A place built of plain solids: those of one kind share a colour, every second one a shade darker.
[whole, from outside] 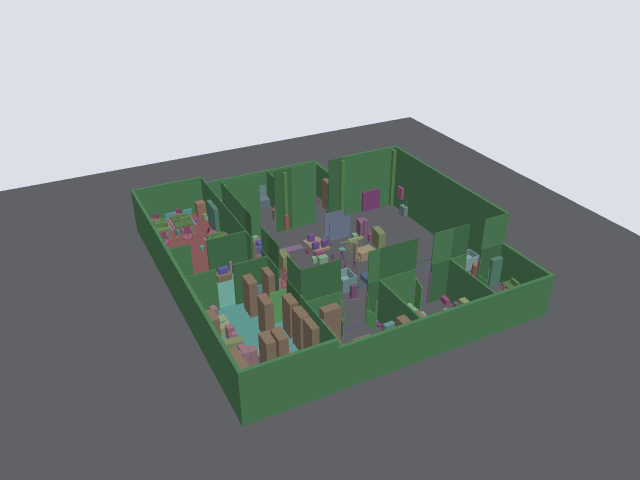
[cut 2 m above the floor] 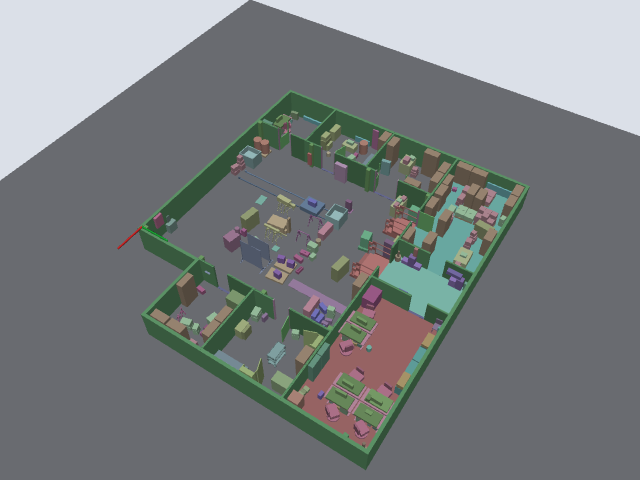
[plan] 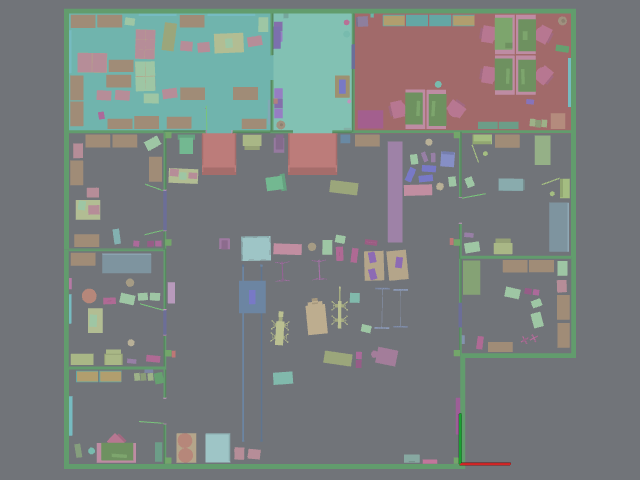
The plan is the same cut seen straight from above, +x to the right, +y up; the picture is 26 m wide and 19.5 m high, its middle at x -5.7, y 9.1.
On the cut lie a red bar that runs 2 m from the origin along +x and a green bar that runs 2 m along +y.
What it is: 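A firm's repair and maintenance workshop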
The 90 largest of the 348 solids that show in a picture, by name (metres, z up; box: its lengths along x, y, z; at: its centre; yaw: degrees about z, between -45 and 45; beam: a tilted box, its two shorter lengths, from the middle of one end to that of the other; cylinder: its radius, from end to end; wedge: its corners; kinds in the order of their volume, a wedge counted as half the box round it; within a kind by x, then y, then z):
{
 "wall_1": {"box": [0.2, 4.1, 2.75], "at": [-16.0, 1.85, 1.32]},
 "wall_2": {"box": [0.2, 4.8, 2.75], "at": [-16.0, 6.3, 1.32]},
 "wall_3": {"box": [0.2, 4.8, 2.75], "at": [-16.0, 11.1, 1.32]},
 "wall_4": {"box": [0.2, 5.0, 3.26], "at": [-16.0, 16.0, 1.58]},
 "wall_5": {"box": [4.1, 0.2, 2.75], "at": [-14.05, -0.1, 1.32]},
 "wall_6": {"box": [3.9, 0.06, 2.75], "at": [-13.95, 3.87, 1.32]},
 "wall_7": {"box": [3.9, 0.06, 2.75], "at": [-13.95, 3.93, 1.32]},
 "wall_8": {"box": [3.9, 0.06, 2.75], "at": [-13.95, 8.67, 1.32]},
 "wall_9": {"box": [3.9, 0.06, 2.75], "at": [-13.95, 8.73, 1.32]},
 "wall_10": {"box": [3.9, 0.06, 2.75], "at": [-13.95, 13.47, 1.32]},
 "wall_11": {"box": [3.96, 0.06, 3.26], "at": [-13.92, 13.53, 1.58]},
 "wall_12": {"box": [0.06, 1.6, 4.75], "at": [-11.97, 0.8, 2.33]},
 "wall_13": {"box": [0.06, 2.46, 4.75], "at": [-11.97, 7.53, 2.33]},
 "wall_14": {"box": [0.06, 2.35, 4.75], "at": [-11.97, 12.32, 2.33]},
 "wall_15": {"box": [8.45, 0.2, 3.26], "at": [-11.88, 18.4, 1.58]},
 "wall_16": {"box": [1.66, 0.06, 4.75], "at": [-11.17, 13.47, 2.33]},
 "wall_17": {"box": [1.67, 0.06, 4.75], "at": [-8.42, 13.47, 2.33]},
 "wall_18": {"box": [3.3, 0.2, 3.26], "at": [-6.0, 18.4, 1.58]},
 "wall_19": {"box": [12.2, 0.2, 4.75], "at": [-5.9, -0.1, 2.33]},
 "wall_20": {"box": [0.06, 2.55, 3.26], "at": [-4.38, 14.78, 1.58]},
 "wall_21": {"box": [0.06, 2.55, 3.26], "at": [-4.32, 14.78, 1.58]},
 "wall_22": {"box": [4.41, 0.06, 4.75], "at": [-2.21, 13.47, 2.33]},
 "wall_23": {"box": [4.41, 0.06, 3.26], "at": [-2.15, 13.53, 1.58]},
 "wall_24": {"box": [0.06, 1.91, 4.75], "at": [-0.03, 7.5, 2.33]},
 "wall_25": {"box": [0.06, 2.65, 4.75], "at": [-0.03, 12.17, 2.33]},
 "wall_26": {"box": [0.06, 2.65, 2.75], "at": [0.03, 12.17, 1.32]},
 "wall_27": {"box": [0.2, 4.7, 4.75], "at": [0.1, 2.15, 2.33]},
 "wall_28": {"box": [9.05, 0.2, 3.26], "at": [0.17, 18.4, 1.58]},
 "wall_29": {"box": [4.56, 0.06, 3.26], "at": [2.22, 13.53, 1.58]},
 "wall_30": {"box": [4.5, 0.06, 2.75], "at": [2.25, 8.37, 1.32]},
 "wall_31": {"box": [4.5, 0.06, 2.75], "at": [2.25, 8.43, 1.32]},
 "wall_32": {"box": [4.5, 0.06, 2.75], "at": [2.25, 13.47, 1.32]},
 "wall_33": {"box": [4.7, 0.2, 2.75], "at": [2.35, 4.4, 1.32]},
 "wall_34": {"box": [0.2, 4.1, 2.75], "at": [4.6, 6.35, 1.32]},
 "wall_35": {"box": [0.2, 5.1, 2.75], "at": [4.6, 10.95, 1.32]},
 "wall_36": {"box": [0.2, 5.0, 3.26], "at": [4.6, 16.0, 1.58]},
 "shelving_bay_1": {"box": [0.53, 1.01, 2.3], "at": [-15.58, 11.82, 1.1]},
 "shelving_bay_2": {"box": [0.54, 1.01, 2.19], "at": [-15.58, 14.22, 1.55]},
 "shelving_bay_3": {"box": [0.54, 1.01, 2.19], "at": [-15.58, 15.28, 1.56]},
 "shelving_bay_4": {"box": [1.01, 0.54, 2.32], "at": [-15.32, 8.32, 1.11]},
 "shelving_bay_5": {"box": [1.01, 0.53, 2.34], "at": [-15.32, 17.98, 1.63]},
 "shelving_bay_6": {"box": [1.01, 0.53, 2.2], "at": [-15.18, 9.08, 1.05]},
 "shelving_bay_7": {"box": [1.01, 0.53, 2.26], "at": [-14.72, 13.12, 1.08]},
 "shelving_bay_8": {"box": [1.01, 0.52, 2.22], "at": [-14.24, 17.99, 1.57]},
 "shelving_bay_9": {"box": [1.01, 0.52, 2.32], "at": [-13.88, 15.56, 1.62]},
 "shelving_bay_10": {"box": [1.01, 0.41, 2.28], "at": [-13.82, 13.82, 1.6]},
 "shelving_bay_11": {"box": [1.01, 0.51, 2.23], "at": [-13.78, 16.17, 1.58]},
 "shelving_bay_12": {"box": [1.01, 0.53, 2.27], "at": [-13.63, 13.12, 1.08]},
 "shelving_bay_13": {"box": [1.01, 0.52, 2.29], "at": [-12.74, 13.87, 1.61]},
 "shelving_bay_14": {"box": [0.53, 1.01, 2.2], "at": [-12.38, 11.97, 1.05]},
 "shelving_bay_15": {"box": [1.01, 0.5, 2.27], "at": [-11.43, 13.86, 1.6]},
 "shelving_bay_16": {"box": [1.01, 0.52, 2.27], "at": [-10.89, 17.99, 1.6]},
 "shelving_bay_17": {"box": [1.01, 0.51, 2.3], "at": [-10.88, 15.04, 1.61]},
 "shelving_bay_18": {"box": [1.01, 0.53, 2.28], "at": [-8.72, 15.05, 1.6]},
 "shelving_bay_19": {"box": [1.01, 0.41, 2.22], "at": [-8.38, 13.82, 1.57]},
 "shelving_bay_20": {"box": [1.01, 0.49, 2.23], "at": [-3.77, 13.14, 1.06]},
 "shelving_bay_21": {"box": [1.01, 0.41, 2.33], "at": [1.62, 4.76, 1.11]},
 "shelving_bay_22": {"box": [1.01, 0.54, 2.32], "at": [1.91, 13.12, 1.11]},
 "shelving_bay_23": {"box": [1.01, 0.51, 2.26], "at": [2.23, 8.03, 1.08]},
 "shelving_bay_24": {"box": [1.01, 0.5, 2.34], "at": [3.3, 8.04, 1.12]},
 "shelving_bay_25": {"box": [0.52, 1.01, 2.3], "at": [4.19, 6.36, 1.1]},
 "shelving_bay_26": {"box": [0.5, 1.01, 2.27], "at": [4.2, 5.22, 1.09]},
 "raised_floor_office_1": {"box": [8.98, 4.93, 0.56], "at": [0.07, 15.9, 0.23]},
 "raised_floor_stores_1": {"box": [8.38, 4.93, 0.56], "at": [-11.78, 15.9, 0.23]},
 "raised_floor_lobby_1": {"box": [3.43, 4.93, 0.56], "at": [-6.0, 15.9, 0.23]},
 "workbench_1": {"box": [2.0, 0.8, 0.79], "at": [-13.55, 8.15, 0.34]},
 "workbench_2": {"box": [0.8, 2.0, 0.79], "at": [4.01, 9.62, 0.34]},
 "door_landing_1": {"box": [1.4, 1.1, 0.56], "at": [-9.8, 12.89, 0.23]},
 "door_landing_2": {"box": [2.0, 1.1, 0.56], "at": [-6.0, 12.89, 0.23]},
 "picking_trolley_1": {"box": [0.5, 1.14, 1.05], "at": [-11.82, 17.36, 0.98], "yaw": -7.4},
 "picking_trolley_2": {"box": [1.14, 0.5, 1.27], "at": [-4.97, 4.28, 0.58], "yaw": -8.3},
 "picking_trolley_3": {"box": [1.14, 0.5, 1.22], "at": [-4.73, 11.23, 0.56], "yaw": -7.0},
 "crate_1": {"box": [1.0, 0.8, 0.95], "at": [-15.12, 10.32, 0.42]},
 "crate_2": {"box": [1.2, 0.6, 0.95], "at": [-11.25, 11.7, 0.42], "yaw": -2.4},
 "crate_3": {"box": [1.2, 0.8, 0.5], "at": [-9.4, 17.1, 0.71], "yaw": 2.3},
 "shelf_white_1": {"box": [0.3, 0.8, 1.95], "at": [-12.26, 0.49, 0.93]},
 "shelf_white_2": {"box": [0.8, 0.3, 1.95], "at": [1.12, 13.76, 1.44]},
 "shelf_white_3": {"box": [0.8, 0.3, 1.95], "at": [1.96, 13.76, 1.44]},
 "stillage_1": {"box": [0.88, 1.08, 0.57], "at": [-9.85, 0.66, 0.24]},
 "stillage_2": {"box": [1.08, 0.88, 0.43], "at": [-8.3, 8.76, 0.17], "yaw": 1.1},
 "packing_desk_1": {"box": [0.7, 1.4, 0.95], "at": [0.46, 7.57, 0.42]},
 "control_cabinet_1": {"box": [0.8, 0.28, 2.05], "at": [0.89, 13.25, 0.97]},
 "control_cabinet_2": {"box": [0.28, 0.8, 2.05], "at": [4.31, 11.19, 0.97]},
 "test_desk_1": {"box": [0.64, 1.2, 1.11], "at": [3.35, 12.74, 0.51]},
 "plan_chest_small_1": {"box": [1.04, 0.75, 0.99], "at": [-3.65, 14.0, 0.95]},
 "parts_trays_1": {"box": [0.8, 1.2, 0.65], "at": [-5.84, 5.87, 0.28], "yaw": 5.6},
 "welder_set_1": {"box": [0.83, 0.66, 1.09], "at": [-2.99, 4.36, 0.49], "yaw": -11.5},
 "cart_rails_1": {"box": [1.09, 1.32, 0.39], "at": [-8.45, 6.79, 0.14]},
 "wall_slings_1": {"box": [0.18, 1.49, 1.65], "at": [-0.09, 1.95, 0.78]},
 "printer_1": {"box": [0.6, 0.64, 1.09], "at": [3.97, 13.93, 1.0]}
}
